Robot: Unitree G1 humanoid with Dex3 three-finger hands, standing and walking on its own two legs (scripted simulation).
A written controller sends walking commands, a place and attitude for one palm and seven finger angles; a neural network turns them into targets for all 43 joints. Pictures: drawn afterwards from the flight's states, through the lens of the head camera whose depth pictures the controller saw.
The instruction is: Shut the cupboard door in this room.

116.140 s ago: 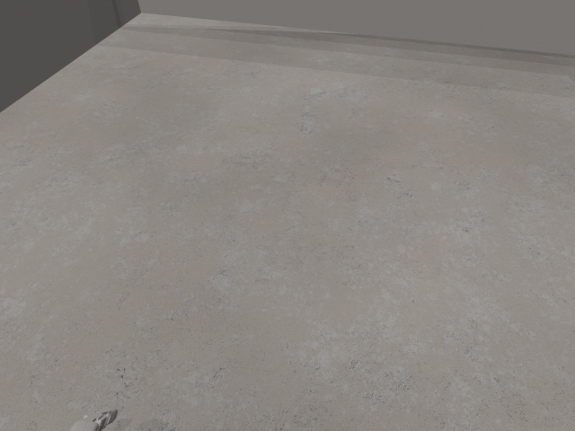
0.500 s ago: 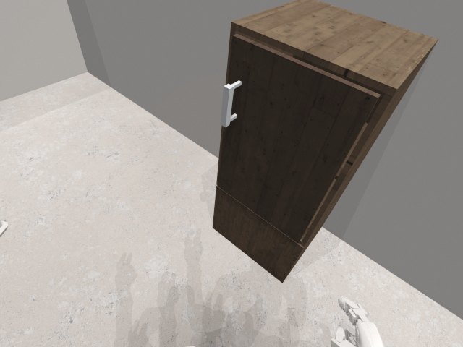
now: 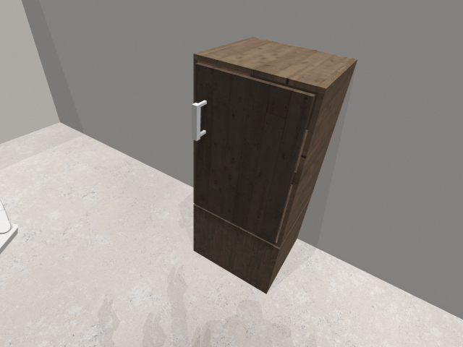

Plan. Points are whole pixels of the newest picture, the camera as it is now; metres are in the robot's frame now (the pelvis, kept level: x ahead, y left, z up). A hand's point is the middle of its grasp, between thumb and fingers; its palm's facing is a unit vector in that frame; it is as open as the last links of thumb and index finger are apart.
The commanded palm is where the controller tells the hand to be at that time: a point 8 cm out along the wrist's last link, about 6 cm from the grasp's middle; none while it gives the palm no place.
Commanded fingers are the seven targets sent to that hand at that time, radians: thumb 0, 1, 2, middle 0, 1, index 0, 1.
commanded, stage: stop stepping back and stand still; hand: left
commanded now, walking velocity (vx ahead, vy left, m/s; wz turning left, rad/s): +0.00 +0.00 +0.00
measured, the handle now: (199, 120) +0.81 +0.14 +0.05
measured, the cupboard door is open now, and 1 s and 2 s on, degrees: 0 0 0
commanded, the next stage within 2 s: let the arm hang, fingers relaxed in 0.42 s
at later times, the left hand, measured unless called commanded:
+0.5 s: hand out of the picture +0.17 +0.33 +0.17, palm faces +0.59 -0.74 -0.33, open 7.4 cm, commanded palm none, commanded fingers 0.00 0.90 0.90 -0.20 -0.30 -0.20 -0.30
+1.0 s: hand out of the picture -0.09 +0.30 -0.14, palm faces +0.03 -0.98 -0.22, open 7.3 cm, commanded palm none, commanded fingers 0.00 0.90 0.90 -0.20 -0.30 -0.20 -0.30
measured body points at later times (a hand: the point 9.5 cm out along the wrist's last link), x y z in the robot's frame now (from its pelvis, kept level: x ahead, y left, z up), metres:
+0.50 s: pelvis -0.01 +0.04 +0.03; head -0.06 +0.03 +0.47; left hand +0.13 +0.37 +0.19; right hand +0.13 -0.21 -0.07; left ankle +0.01 +0.18 -0.70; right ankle -0.06 -0.06 -0.70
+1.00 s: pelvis -0.06 +0.09 +0.03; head -0.04 +0.12 +0.48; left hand -0.09 +0.36 -0.13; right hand +0.00 -0.17 -0.10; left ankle +0.01 +0.19 -0.70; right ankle -0.06 -0.06 -0.70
